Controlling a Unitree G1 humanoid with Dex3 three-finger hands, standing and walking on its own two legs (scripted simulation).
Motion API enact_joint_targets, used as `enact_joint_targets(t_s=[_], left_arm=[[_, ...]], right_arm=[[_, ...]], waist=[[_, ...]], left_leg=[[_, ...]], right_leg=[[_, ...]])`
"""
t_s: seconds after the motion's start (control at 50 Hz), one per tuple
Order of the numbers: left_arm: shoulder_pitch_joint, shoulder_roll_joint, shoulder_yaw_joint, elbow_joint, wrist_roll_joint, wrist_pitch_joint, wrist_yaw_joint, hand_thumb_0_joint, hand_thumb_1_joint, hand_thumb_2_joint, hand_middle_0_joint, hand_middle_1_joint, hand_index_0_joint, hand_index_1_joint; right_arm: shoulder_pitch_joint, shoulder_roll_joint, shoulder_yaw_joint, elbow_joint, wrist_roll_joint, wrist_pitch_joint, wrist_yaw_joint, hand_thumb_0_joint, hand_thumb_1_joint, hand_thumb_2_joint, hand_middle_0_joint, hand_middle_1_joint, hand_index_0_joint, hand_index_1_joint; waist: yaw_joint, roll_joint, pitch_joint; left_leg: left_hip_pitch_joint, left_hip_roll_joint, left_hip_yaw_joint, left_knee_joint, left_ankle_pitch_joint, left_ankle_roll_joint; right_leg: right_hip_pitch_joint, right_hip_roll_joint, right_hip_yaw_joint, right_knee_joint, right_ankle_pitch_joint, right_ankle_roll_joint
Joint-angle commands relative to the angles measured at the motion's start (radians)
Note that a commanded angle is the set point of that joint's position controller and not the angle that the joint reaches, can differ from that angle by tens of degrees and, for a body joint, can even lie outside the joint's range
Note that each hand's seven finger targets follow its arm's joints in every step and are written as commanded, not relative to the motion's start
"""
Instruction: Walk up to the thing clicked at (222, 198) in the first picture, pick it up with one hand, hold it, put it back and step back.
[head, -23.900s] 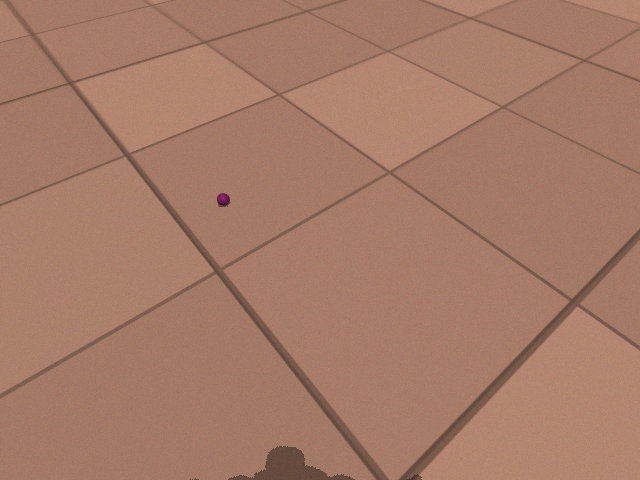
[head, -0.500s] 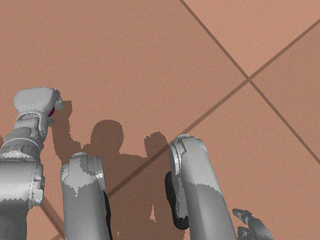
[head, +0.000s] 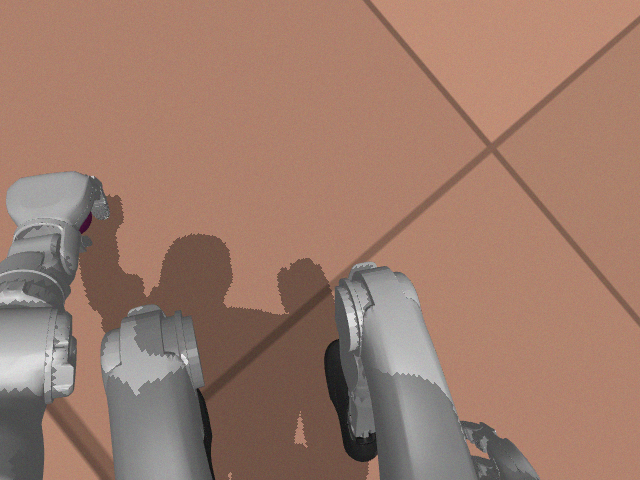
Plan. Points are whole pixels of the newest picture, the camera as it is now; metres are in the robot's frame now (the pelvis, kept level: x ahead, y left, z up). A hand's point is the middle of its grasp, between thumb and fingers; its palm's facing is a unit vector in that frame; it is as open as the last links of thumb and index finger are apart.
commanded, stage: lower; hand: left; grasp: from above
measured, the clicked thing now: (67, 216) +0.47 +0.26 -0.19
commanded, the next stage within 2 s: rest in 0.20 s
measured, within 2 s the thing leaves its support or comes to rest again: neither
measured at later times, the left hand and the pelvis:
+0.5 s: hand (88, 233) +0.46 +0.24 -0.23, palm faces -0.47 -0.08 -0.88, open 6.2 cm; pelvis +0.01 +0.00 -0.02, yaw -3 degrees
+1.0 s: hand (94, 237) +0.46 +0.25 -0.27, palm faces -0.46 -0.11 -0.88, open 6.1 cm; pelvis +0.01 +0.01 -0.04, yaw -5 degrees
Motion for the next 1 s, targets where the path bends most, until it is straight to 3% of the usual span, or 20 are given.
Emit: enact_joint_targets(t_s=[0.0, 0.12, 0.16, 0.18, 0.2, 0.28, 0.3, 0.32, 0.34, 0.4, 0.42, 0.44, 0.5, 0.56, 0.66, 0.7, 0.76, 0.78, 0.82, 0.98], left_arm=[[-0.328, 0.196, 0.005, -0.087, -0.001, -0.018, 0.042, 0.000, 0.587, 0.490, -0.870, -0.768, -0.967, -0.670], [-0.323, 0.280, 0.060, -0.129, 0.025, -0.044, 0.083, 0.000, 0.612, 0.478, -0.898, -0.747, -0.990, -0.652], [-0.337, 0.239, 0.040, -0.090, 0.036, -0.044, 0.092, 0.000, 0.630, 0.476, -0.891, -0.761, -0.992, -0.659], [-0.345, 0.278, 0.073, -0.091, 0.038, -0.044, 0.103, 0.000, 0.634, 0.460, -0.897, -0.747, -0.997, -0.645], [-0.314, 0.255, 0.056, -0.082, 0.032, -0.044, 0.108, 0.000, 0.620, 0.447, -0.897, -0.727, -0.992, -0.630], [-0.332, 0.283, 0.069, -0.073, 0.036, -0.038, 0.125, 0.000, 0.632, 0.431, -0.890, -0.731, -0.992, -0.626], [-0.287, 0.284, 0.073, -0.068, 0.028, -0.034, 0.131, 0.000, 0.630, 0.462, -0.884, -0.712, -0.986, -0.608], [-0.318, 0.310, 0.096, -0.088, 0.029, -0.035, 0.139, 0.000, 0.632, 0.476, -0.886, -0.709, -0.986, -0.607], [-0.281, 0.272, 0.062, -0.028, 0.033, -0.030, 0.136, 0.000, 0.623, 0.466, -0.884, -0.698, -0.983, -0.597], [-0.302, 0.304, 0.093, -0.040, 0.031, -0.034, 0.143, 0.000, 0.629, 0.468, -0.894, -0.686, -0.989, -0.588], [-0.279, 0.329, 0.117, -0.031, 0.030, -0.036, 0.152, 0.000, 0.639, 0.461, -0.896, -0.681, -0.994, -0.582], [-0.278, 0.272, 0.067, 0.002, 0.030, -0.033, 0.146, 0.000, 0.626, 0.464, -0.898, -0.673, -0.991, -0.579], [-0.297, 0.355, 0.124, 0.004, 0.037, -0.047, 0.160, 0.000, 0.662, 0.452, -0.917, -0.675, -1.015, -0.575], [-0.288, 0.365, 0.135, 0.024, 0.046, -0.058, 0.174, 0.000, 0.694, 0.438, -0.928, -0.680, -1.034, -0.571], [-0.277, 0.319, 0.085, 0.042, 0.046, -0.066, 0.185, 0.000, 0.713, 0.429, -0.938, -0.682, -1.047, -0.570], [-0.271, 0.413, 0.161, 0.026, 0.051, -0.070, 0.203, 0.000, 0.734, 0.449, -0.968, -0.659, -1.067, -0.557], [-0.279, 0.356, 0.120, 0.050, 0.058, -0.070, 0.217, 0.000, 0.745, 0.469, -0.977, -0.676, -1.074, -0.576], [-0.303, 0.367, 0.117, 0.059, 0.066, -0.070, 0.218, 0.000, 0.748, 0.476, -0.982, -0.672, -1.078, -0.575], [-0.284, 0.372, 0.128, 0.050, 0.056, -0.071, 0.224, 0.000, 0.744, 0.482, -0.981, -0.673, -1.075, -0.578], [-0.297, 0.395, 0.126, 0.098, 0.068, -0.071, 0.250, 0.000, 0.787, 0.443, -0.989, -0.679, -1.097, -0.569]], right_arm=[[0.197, -0.240, -0.059, -0.007, -0.003, -0.013, -0.007, 0.000, -0.917, -0.903, 0.200, 0.300, 0.200, 0.300], [0.202, -0.257, -0.049, -0.014, -0.020, -0.024, 0.005, 0.000, -0.919, -0.905, 0.200, 0.300, 0.199, 0.300], [0.201, -0.258, -0.046, -0.010, -0.036, -0.031, 0.017, 0.000, -0.917, -0.903, 0.200, 0.300, 0.200, 0.300], [0.211, -0.270, -0.047, -0.009, -0.044, -0.035, 0.020, 0.000, -0.917, -0.904, 0.200, 0.300, 0.200, 0.300], [0.201, -0.267, -0.045, -0.014, -0.041, -0.035, 0.023, 0.000, -0.919, -0.904, 0.200, 0.300, 0.199, 0.300], [0.195, -0.271, -0.036, -0.008, -0.060, -0.046, 0.042, 0.000, -0.917, -0.902, 0.200, 0.300, 0.200, 0.300], [0.191, -0.274, -0.038, -0.008, -0.053, -0.045, 0.042, 0.000, -0.907, -0.897, 0.200, 0.300, 0.200, 0.300], [0.194, -0.278, -0.037, -0.011, -0.062, -0.048, 0.045, 0.000, -0.906, -0.896, 0.200, 0.300, 0.200, 0.300], [0.188, -0.274, -0.031, -0.007, -0.065, -0.051, 0.052, 0.000, -0.907, -0.897, 0.200, 0.300, 0.200, 0.300], [0.200, -0.287, -0.027, -0.008, -0.075, -0.058, 0.063, 0.000, -0.906, -0.896, 0.200, 0.300, 0.200, 0.300], [0.202, -0.294, -0.029, -0.003, -0.075, -0.059, 0.064, 0.000, -0.906, -0.897, 0.200, 0.300, 0.200, 0.300], [0.193, -0.280, -0.021, 0.004, -0.072, -0.061, 0.070, 0.000, -0.907, -0.897, 0.200, 0.300, 0.200, 0.300], [0.195, -0.305, -0.017, -0.006, -0.086, -0.071, 0.079, 0.000, -0.908, -0.897, 0.200, 0.300, 0.200, 0.300], [0.197, -0.310, -0.012, -0.003, -0.095, -0.077, 0.087, 0.000, -0.907, -0.898, 0.200, 0.300, 0.200, 0.300], [0.176, -0.302, 0.005, 0.002, -0.104, -0.086, 0.105, 0.000, -0.908, -0.898, 0.200, 0.300, 0.200, 0.300], [0.192, -0.329, -0.002, -0.003, -0.106, -0.086, 0.104, 0.000, -0.906, -0.898, 0.200, 0.300, 0.200, 0.300], [0.159, -0.313, 0.004, -0.003, -0.111, -0.086, 0.111, 0.000, -0.908, -0.900, 0.200, 0.300, 0.200, 0.300], [0.164, -0.315, 0.010, -0.003, -0.116, -0.091, 0.117, 0.000, -0.908, -0.899, 0.200, 0.300, 0.200, 0.300], [0.162, -0.326, 0.003, 0.001, -0.112, -0.096, 0.117, 0.000, -0.908, -0.900, 0.200, 0.300, 0.200, 0.300], [0.150, -0.332, 0.038, 0.008, -0.137, -0.118, 0.146, 0.000, -0.907, -0.900, 0.200, 0.300, 0.200, 0.300]], waist=[[-0.029, 0.228, -0.608], [-0.019, 0.286, -0.659], [-0.063, 0.282, -0.613], [-0.071, 0.285, -0.609], [-0.047, 0.302, -0.613], [-0.070, 0.291, -0.595], [-0.043, 0.310, -0.605], [-0.063, 0.308, -0.612], [-0.062, 0.305, -0.585], [-0.082, 0.289, -0.599], [-0.066, 0.298, -0.600], [-0.073, 0.303, -0.584], [-0.085, 0.300, -0.554], [-0.094, 0.299, -0.557], [-0.102, 0.317, -0.561], [-0.096, 0.317, -0.558], [-0.108, 0.333, -0.535], [-0.130, 0.333, -0.503], [-0.115, 0.332, -0.526], [-0.144, 0.371, -0.487]], left_leg=[[0.436, -0.017, 0.134, -0.236, 0.140, 0.065], [0.470, -0.016, 0.126, -0.217, 0.162, 0.058], [0.467, -0.013, 0.124, -0.204, 0.160, 0.057], [0.466, -0.013, 0.123, -0.193, 0.171, 0.059], [0.462, -0.015, 0.121, -0.204, 0.159, 0.057], [0.434, -0.014, 0.123, -0.175, 0.149, 0.061], [0.442, -0.015, 0.122, -0.190, 0.151, 0.060], [0.444, -0.013, 0.119, -0.175, 0.168, 0.060], [0.435, -0.013, 0.120, -0.172, 0.150, 0.060], [0.430, -0.011, 0.115, -0.148, 0.200, 0.062], [0.433, -0.010, 0.110, -0.153, 0.202, 0.059], [0.433, -0.009, 0.108, -0.149, 0.184, 0.058], [0.411, -0.009, 0.102, -0.141, 0.168, 0.059], [0.414, -0.009, 0.100, -0.123, 0.179, 0.059], [0.406, -0.006, 0.092, -0.116, 0.170, 0.058], [0.398, -0.008, 0.091, -0.116, 0.173, 0.060], [0.409, -0.004, 0.086, -0.110, 0.160, 0.054], [0.390, -0.005, 0.086, -0.100, 0.148, 0.057], [0.412, -0.004, 0.079, -0.104, 0.162, 0.055], [0.425, 0.000, 0.066, -0.099, 0.168, 0.050]], right_leg=[[0.338, 0.033, -0.148, -0.214, 0.171, -0.091], [0.345, 0.033, -0.159, -0.187, 0.187, -0.090], [0.316, 0.037, -0.170, -0.180, 0.197, -0.088], [0.321, 0.034, -0.172, -0.175, 0.215, -0.084], [0.311, 0.034, -0.171, -0.173, 0.196, -0.088], [0.319, 0.039, -0.175, -0.165, 0.200, -0.083], [0.321, 0.039, -0.174, -0.167, 0.196, -0.085], [0.328, 0.038, -0.179, -0.157, 0.217, -0.082], [0.313, 0.041, -0.178, -0.158, 0.199, -0.084], [0.349, 0.042, -0.183, -0.147, 0.256, -0.076], [0.341, 0.043, -0.188, -0.138, 0.251, -0.079], [0.320, 0.047, -0.187, -0.133, 0.237, -0.082], [0.322, 0.046, -0.200, -0.130, 0.224, -0.080], [0.334, 0.050, -0.203, -0.125, 0.240, -0.076], [0.344, 0.061, -0.206, -0.122, 0.237, -0.074], [0.354, 0.056, -0.209, -0.122, 0.238, -0.072], [0.313, 0.062, -0.216, -0.109, 0.232, -0.076], [0.310, 0.060, -0.219, -0.105, 0.224, -0.074], [0.313, 0.063, -0.221, -0.109, 0.235, -0.073], [0.309, 0.064, -0.243, -0.092, 0.246, -0.068]])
